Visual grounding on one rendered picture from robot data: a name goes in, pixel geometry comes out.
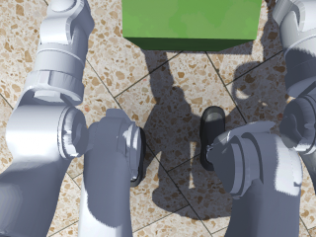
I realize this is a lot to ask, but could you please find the robot left thigh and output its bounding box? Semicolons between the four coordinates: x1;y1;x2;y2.
77;117;141;237

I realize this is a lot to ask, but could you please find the carton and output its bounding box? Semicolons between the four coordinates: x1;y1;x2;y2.
121;0;263;51

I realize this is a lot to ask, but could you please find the robot left upper arm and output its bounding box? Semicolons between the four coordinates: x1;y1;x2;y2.
0;104;90;237

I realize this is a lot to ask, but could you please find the right robot foot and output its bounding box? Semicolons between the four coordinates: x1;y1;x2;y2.
199;106;225;172

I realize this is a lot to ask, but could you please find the robot right forearm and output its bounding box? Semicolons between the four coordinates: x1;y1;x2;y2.
272;0;316;99

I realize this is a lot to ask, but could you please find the robot left forearm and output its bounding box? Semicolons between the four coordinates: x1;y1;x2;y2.
5;0;95;150

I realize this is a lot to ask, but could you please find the robot right upper arm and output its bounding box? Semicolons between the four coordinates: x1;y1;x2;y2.
278;94;316;196

